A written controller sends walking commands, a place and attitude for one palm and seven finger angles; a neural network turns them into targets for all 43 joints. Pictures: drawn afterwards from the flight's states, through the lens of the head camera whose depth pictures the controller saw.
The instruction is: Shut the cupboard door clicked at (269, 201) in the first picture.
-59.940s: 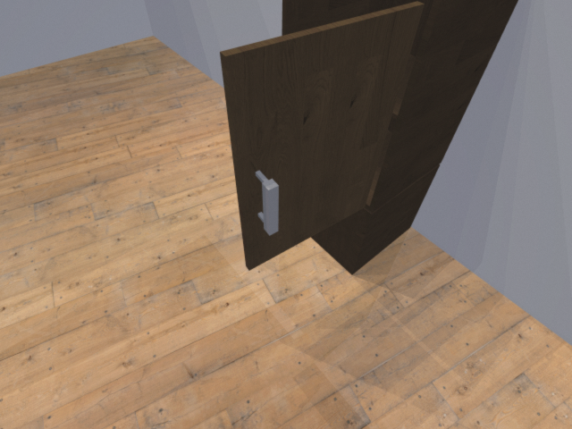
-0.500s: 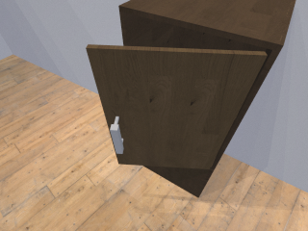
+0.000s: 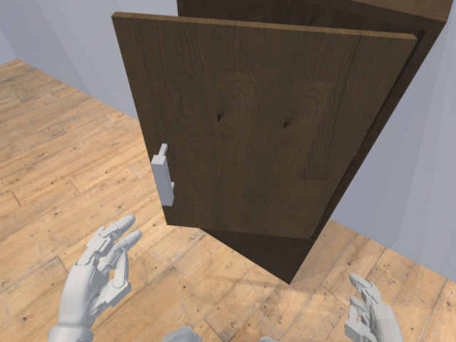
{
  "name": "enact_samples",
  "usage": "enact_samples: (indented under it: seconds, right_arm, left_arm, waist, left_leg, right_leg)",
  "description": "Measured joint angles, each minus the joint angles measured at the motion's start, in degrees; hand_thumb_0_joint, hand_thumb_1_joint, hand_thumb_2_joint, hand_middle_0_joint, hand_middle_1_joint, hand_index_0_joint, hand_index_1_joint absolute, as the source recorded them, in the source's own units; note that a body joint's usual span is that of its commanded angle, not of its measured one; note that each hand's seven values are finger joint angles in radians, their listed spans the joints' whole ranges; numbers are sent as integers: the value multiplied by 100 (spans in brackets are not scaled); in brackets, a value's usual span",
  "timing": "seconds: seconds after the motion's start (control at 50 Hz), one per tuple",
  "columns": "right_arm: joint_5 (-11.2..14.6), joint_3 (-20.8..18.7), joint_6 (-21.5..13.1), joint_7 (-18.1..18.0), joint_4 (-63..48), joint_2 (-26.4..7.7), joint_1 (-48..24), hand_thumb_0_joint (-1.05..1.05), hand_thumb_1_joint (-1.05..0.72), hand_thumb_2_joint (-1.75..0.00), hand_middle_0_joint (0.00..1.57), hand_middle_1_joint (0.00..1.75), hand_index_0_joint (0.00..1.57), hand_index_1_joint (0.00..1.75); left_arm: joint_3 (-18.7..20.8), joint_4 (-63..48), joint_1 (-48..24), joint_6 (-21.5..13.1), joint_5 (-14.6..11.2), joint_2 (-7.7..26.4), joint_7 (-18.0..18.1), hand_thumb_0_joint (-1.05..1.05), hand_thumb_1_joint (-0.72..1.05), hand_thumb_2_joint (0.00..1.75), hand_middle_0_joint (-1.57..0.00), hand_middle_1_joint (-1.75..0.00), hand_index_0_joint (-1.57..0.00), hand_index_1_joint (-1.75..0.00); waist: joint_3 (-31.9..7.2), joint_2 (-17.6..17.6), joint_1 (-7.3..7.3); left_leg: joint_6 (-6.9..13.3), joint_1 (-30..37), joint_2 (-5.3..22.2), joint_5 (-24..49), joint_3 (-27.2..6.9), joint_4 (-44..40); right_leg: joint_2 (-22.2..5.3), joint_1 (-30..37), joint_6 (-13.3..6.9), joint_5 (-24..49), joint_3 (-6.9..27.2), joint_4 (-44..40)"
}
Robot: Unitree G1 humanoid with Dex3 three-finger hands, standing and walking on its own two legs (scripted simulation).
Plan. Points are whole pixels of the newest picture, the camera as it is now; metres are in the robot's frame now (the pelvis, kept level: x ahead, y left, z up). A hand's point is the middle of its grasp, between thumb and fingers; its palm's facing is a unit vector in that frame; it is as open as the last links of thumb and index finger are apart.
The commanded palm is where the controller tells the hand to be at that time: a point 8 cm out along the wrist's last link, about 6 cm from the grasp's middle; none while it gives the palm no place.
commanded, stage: raise the hand and make a fist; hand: left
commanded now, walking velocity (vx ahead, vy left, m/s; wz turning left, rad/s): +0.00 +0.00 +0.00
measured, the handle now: (165, 175) +0.46 +0.16 +0.00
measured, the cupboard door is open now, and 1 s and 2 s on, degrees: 28 28 28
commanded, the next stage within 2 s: bring the fist close to the handle in 1.62 s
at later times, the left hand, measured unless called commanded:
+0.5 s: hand (119, 297) +0.20 +0.18 +0.00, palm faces -0.03 -1.00 -0.02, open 4.3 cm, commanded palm +0.16 +0.24 +0.00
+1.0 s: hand (104, 295) +0.20 +0.21 +0.00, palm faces -0.04 -1.00 -0.03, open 3.0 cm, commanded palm +0.19 +0.26 +0.00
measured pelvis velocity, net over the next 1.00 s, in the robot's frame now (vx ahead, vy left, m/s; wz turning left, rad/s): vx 0.00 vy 0.03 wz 0.01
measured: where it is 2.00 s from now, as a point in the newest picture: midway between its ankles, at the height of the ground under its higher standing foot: outside the picture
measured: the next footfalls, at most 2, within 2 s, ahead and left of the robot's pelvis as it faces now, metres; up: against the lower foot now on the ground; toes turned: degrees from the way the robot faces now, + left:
none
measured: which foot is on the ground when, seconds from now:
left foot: down 0.00-1.00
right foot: down 0.00-1.00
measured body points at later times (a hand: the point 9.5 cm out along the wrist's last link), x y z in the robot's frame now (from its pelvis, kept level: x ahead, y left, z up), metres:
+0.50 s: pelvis +0.00 +0.00 -0.04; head +0.07 +0.00 +0.40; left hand +0.20 +0.24 +0.00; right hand +0.18 -0.22 -0.13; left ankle +0.06 +0.09 -0.67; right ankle +0.01 -0.09 -0.67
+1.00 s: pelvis +0.00 +0.03 -0.04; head +0.07 +0.05 +0.40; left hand +0.20 +0.26 +0.00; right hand +0.21 -0.19 -0.10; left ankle +0.06 +0.09 -0.67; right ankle +0.01 -0.09 -0.67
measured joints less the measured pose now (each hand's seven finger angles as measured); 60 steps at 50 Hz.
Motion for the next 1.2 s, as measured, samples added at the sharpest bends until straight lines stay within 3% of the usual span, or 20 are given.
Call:
enact_samples:
  seconds: [0.06, 0.12, 0.18, 0.26, 0.34, 0.4, 0.44, 0.54, 0.68, 0.86, 1.2]
  right_arm:
    - [80, -85, 112, -63, -441, -89, -225, 2, -90, -90, 21, 30, 20, 30]
    - [104, -95, 102, -173, -711, -153, -330, 2, -91, -90, 20, 30, 20, 30]
    - [93, -4, 12, -282, -750, -136, -391, 2, -91, -90, 20, 30, 20, 30]
    - [88, 223, -31, -378, -597, -3, -452, 2, -91, -90, 20, 30, 20, 30]
    - [149, 387, 154, -401, -481, 242, -380, 2, -90, -90, 21, 30, 20, 30]
    - [162, 422, 312, -402, -456, 388, -192, 2, -90, -90, 21, 30, 21, 30]
    - [152, 404, 379, -395, -439, 428, -46, 2, -90, -90, 21, 30, 21, 30]
    - [110, 301, 421, -376, -410, 298, 241, 2, -90, -90, 21, 30, 21, 30]
    - [89, 178, 404, -380, -474, 12, 250, 2, -90, -90, 21, 30, 20, 30]
    - [78, 279, 503, -345, -745, 57, 11, 2, -90, -90, 20, 30, 20, 30]
    - [41, 535, 595, -274, -877, 77, 112, 2, -90, -90, 21, 30, 21, 30]
  left_arm:
    - [60, 63, 281, 39, -170, 106, -403, 0, 90, 90, -36, -48, -36, -48]
    - [130, -248, 719, 252, -261, 210, -322, 1, 90, 90, -41, -53, -42, -54]
    - [168, -785, 998, 132, -324, 305, -174, 1, 90, 90, -46, -59, -47, -60]
    - [146, -1196, 711, 32, -392, 385, -339, 2, 90, 90, -53, -67, -54, -67]
    - [127, -1166, 241, 638, -402, 438, -592, 1, 90, 90, -61, -75, -61, -75]
    - [157, -1143, 169, 1108, -397, 440, -536, 1, 90, 90, -66, -81, -67, -81]
    - [206, -1160, 242, 1209, -401, 415, -409, 1, 90, 90, -70, -85, -71, -85]
    - [238, -1194, 467, 892, -373, 348, -121, 1, 90, 90, -79, -95, -80, -95]
    - [0, -1234, 529, 587, -257, 354, 9, 1, 90, 90, -92, -109, -92, -109]
    - [-10, -1348, 418, 698, -180, 432, 175, 1, 90, 90, -108, -127, -109, -127]
    - [92, -1159, 49, 935, -172, 573, 55, 1, 90, 90, -128, -149, -129, -149]
  waist:
    - [-37, -54, 142]
    - [-43, -2, 307]
    - [-28, 104, 444]
    - [-18, 244, 519]
    - [-2, 347, 437]
    - [-18, 389, 323]
    - [-39, 400, 257]
    - [-88, 409, 182]
    - [-81, 380, 161]
    - [-112, 339, 180]
    - [-117, 372, 201]
  left_leg:
    - [-50, -693, 85, -298, -102, 810]
    - [-131, -1163, 145, -502, -283, 1353]
    - [-162, -1470, 178, -617, -481, 1680]
    - [-200, -1777, 200, -652, -651, 1892]
    - [-187, -1850, 224, -620, -645, 1852]
    - [-153, -1751, 237, -584, -556, 1690]
    - [-127, -1667, 240, -563, -483, 1573]
    - [-44, -1607, 219, -550, -367, 1452]
    - [70, -1759, 172, -600, -322, 1589]
    - [140, -1728, 136, -580, -349, 1564]
    - [182, -1694, 112, -579, -400, 1520]
  right_leg:
    - [44, -620, -63, -316, -120, 735]
    - [92, -975, -154, -516, -310, 1146]
    - [133, -1160, -201, -613, -509, 1331]
    - [167, -1368, -220, -634, -676, 1427]
    - [191, -1446, -194, -576, -665, 1366]
    - [201, -1393, -156, -509, -570, 1226]
    - [203, -1343, -125, -467, -494, 1128]
    - [179, -1320, -53, -425, -376, 1028]
    - [123, -1451, 34, -462, -341, 1143]
    - [98, -1366, 108, -411, -367, 1044]
    - [95, -1273, 159, -374, -409, 911]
